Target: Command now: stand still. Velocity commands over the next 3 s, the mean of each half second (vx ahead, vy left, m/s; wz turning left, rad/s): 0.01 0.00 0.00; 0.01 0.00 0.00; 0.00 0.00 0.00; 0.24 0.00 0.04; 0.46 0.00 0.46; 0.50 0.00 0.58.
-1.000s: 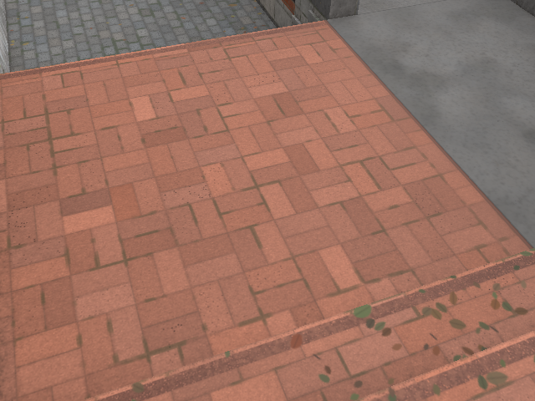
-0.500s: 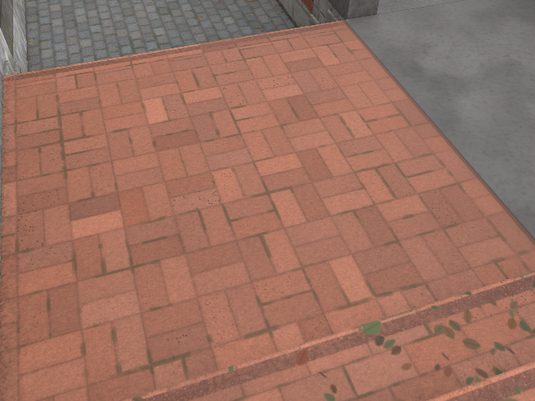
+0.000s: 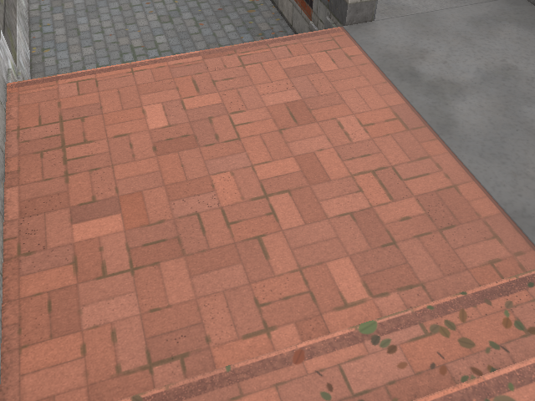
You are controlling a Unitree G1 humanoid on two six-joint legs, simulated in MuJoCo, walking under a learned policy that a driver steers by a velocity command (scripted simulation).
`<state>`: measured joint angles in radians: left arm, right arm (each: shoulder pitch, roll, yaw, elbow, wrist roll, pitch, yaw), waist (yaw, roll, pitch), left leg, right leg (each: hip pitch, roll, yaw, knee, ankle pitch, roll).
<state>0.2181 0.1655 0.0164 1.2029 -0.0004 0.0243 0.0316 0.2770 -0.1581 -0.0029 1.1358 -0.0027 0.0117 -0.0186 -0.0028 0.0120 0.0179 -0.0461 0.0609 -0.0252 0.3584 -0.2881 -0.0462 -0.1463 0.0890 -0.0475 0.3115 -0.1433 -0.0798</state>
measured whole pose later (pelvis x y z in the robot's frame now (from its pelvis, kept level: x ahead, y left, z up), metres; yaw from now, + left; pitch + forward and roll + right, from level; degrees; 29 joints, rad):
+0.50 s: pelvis -0.01 +0.01 +0.00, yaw +0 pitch +0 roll -1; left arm 0.26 0.15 0.03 1.20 0.01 0.02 0.03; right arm 0.37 -0.12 0.01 1.15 -0.01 -0.01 -0.02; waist 0.00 0.00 -0.01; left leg -0.09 0.05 -0.03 0.39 -0.29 -0.04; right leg -0.19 0.08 -0.04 0.34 -0.14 -0.07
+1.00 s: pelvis +0.00 +0.01 +0.00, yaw +0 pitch -1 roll -1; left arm 0.28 0.13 0.01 1.19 0.00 0.00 0.02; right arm 0.33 -0.11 0.01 1.15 0.00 -0.02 -0.03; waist 0.01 0.00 0.01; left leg -0.07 0.04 -0.03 0.38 -0.30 -0.03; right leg -0.18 0.07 -0.03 0.36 -0.17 -0.06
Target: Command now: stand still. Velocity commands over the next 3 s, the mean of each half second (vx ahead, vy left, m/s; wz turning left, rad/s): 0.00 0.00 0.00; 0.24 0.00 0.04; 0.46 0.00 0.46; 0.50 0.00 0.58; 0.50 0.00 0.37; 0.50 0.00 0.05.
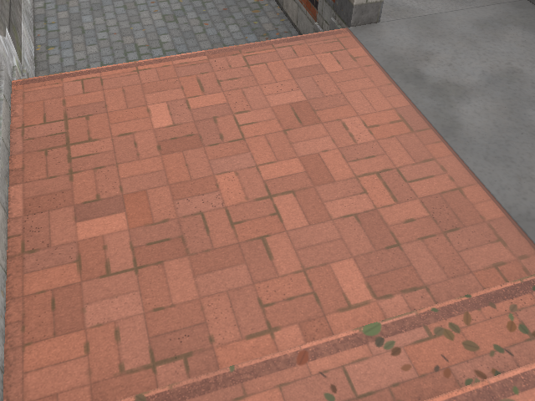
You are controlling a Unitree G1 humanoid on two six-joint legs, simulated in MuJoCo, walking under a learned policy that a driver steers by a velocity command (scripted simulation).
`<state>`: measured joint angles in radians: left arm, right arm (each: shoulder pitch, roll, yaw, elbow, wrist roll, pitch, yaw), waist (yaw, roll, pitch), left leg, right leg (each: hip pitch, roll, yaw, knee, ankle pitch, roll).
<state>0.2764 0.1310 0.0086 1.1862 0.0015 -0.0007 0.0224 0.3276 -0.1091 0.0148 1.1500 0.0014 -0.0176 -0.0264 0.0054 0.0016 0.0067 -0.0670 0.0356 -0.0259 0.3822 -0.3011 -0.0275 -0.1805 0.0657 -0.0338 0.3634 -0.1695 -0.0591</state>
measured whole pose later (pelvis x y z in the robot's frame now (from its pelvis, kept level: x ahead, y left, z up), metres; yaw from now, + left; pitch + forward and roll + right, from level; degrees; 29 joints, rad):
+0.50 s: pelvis +0.00 +0.00 +0.00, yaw +0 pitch -1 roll -1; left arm 0.28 0.13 0.02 1.21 0.00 0.01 0.03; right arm 0.34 -0.12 0.01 1.15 0.00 -0.01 -0.02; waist 0.00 0.00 0.01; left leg -0.07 0.04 -0.03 0.37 -0.29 -0.03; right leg -0.18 0.07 -0.03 0.34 -0.15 -0.06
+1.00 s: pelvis +0.09 -0.03 -0.04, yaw +2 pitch +1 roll +0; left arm 0.38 0.22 0.07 1.10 0.05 -0.09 0.01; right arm 0.46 -0.19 -0.08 1.11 -0.04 -0.03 -0.01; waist 0.02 0.03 -0.04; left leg -0.36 -0.01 -0.10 1.12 -0.48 0.08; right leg -0.24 0.05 -0.12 0.73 -0.51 -0.09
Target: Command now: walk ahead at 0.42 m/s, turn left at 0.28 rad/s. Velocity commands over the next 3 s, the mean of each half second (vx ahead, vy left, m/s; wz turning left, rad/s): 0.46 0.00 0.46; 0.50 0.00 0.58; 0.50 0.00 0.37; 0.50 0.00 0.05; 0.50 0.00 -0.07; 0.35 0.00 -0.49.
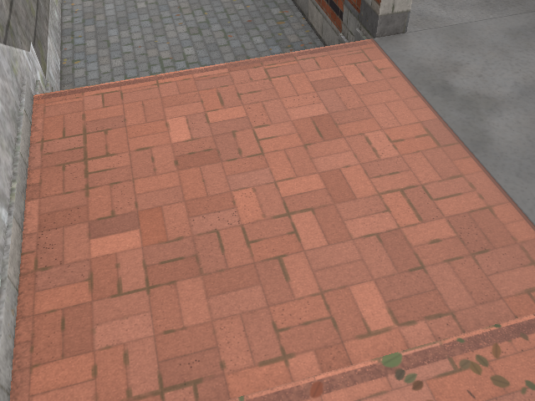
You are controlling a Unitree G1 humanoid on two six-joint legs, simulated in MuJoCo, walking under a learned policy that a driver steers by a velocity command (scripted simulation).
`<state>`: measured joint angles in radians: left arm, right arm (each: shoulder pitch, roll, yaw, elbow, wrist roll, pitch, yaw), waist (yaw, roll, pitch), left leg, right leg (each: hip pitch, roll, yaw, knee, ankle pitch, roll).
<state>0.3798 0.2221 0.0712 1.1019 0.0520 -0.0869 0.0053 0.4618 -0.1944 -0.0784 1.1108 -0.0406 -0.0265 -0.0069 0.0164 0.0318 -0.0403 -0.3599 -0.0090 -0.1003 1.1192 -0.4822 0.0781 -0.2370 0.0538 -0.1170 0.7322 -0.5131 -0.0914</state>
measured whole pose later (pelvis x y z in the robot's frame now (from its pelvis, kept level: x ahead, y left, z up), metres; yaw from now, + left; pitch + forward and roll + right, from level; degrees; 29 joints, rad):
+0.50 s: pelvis +0.24 +0.00 -0.14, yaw +14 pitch -1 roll +1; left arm 0.19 0.17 0.03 0.96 0.06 -0.03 0.02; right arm 0.38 -0.21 -0.03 1.03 -0.02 -0.04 -0.01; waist 0.01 -0.01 0.05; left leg -0.21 -0.20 0.01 0.62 -0.37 0.18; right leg -0.70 -0.11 0.08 1.19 -0.25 0.04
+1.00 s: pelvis +0.54 +0.00 -0.28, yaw +31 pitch +0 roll +0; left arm 0.34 0.18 0.04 0.91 0.03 -0.09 -0.01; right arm 0.32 -0.25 -0.06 0.92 -0.03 0.01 -0.01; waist -0.04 0.05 0.00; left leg -0.70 -0.03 -0.02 1.69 -0.39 0.09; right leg -0.28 0.03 -0.07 0.59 -0.32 -0.05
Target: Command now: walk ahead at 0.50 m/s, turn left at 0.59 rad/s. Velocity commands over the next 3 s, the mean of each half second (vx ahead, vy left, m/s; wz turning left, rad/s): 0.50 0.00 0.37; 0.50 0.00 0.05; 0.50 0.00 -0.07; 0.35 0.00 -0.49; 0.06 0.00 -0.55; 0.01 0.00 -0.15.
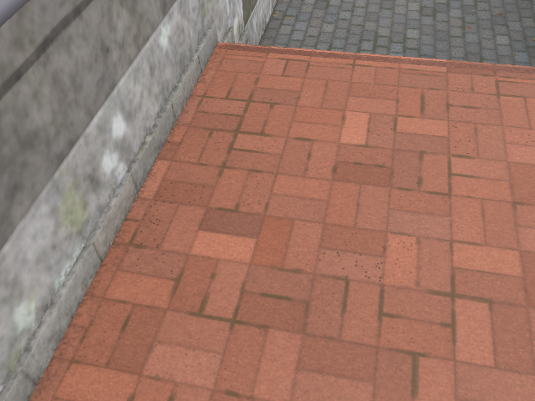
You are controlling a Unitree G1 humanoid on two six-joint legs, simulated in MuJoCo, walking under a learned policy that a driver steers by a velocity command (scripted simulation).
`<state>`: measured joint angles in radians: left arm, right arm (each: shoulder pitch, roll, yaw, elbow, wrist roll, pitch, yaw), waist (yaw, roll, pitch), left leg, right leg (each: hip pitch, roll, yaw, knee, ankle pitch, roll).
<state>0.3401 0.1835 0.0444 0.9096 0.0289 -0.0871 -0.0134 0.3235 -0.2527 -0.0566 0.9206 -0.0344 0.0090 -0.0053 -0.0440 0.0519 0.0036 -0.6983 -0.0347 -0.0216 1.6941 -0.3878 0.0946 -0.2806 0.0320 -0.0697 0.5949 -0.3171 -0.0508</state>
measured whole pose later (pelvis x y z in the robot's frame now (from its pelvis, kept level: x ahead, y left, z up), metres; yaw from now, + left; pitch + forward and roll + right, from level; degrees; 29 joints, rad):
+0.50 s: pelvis +0.29 +0.05 -0.13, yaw +9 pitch +1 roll -4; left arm 0.64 0.16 0.01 1.11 0.04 -0.07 0.02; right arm -0.09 -0.20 -0.03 0.90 -0.06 -0.06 0.04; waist 0.17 0.04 0.07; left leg -0.34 0.03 0.07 0.36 0.04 0.10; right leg -0.04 -0.01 -0.14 1.30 -0.84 -0.07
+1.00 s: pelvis +0.58 +0.06 -0.15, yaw +11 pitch -1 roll +1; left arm 0.05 0.20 0.04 0.91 0.05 -0.08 -0.03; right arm 0.41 -0.18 -0.04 1.02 -0.01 -0.08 0.00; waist -0.03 0.01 0.05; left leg -0.22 -0.01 0.02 1.04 -0.45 0.07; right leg -0.38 0.03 -0.07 0.58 -0.20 -0.08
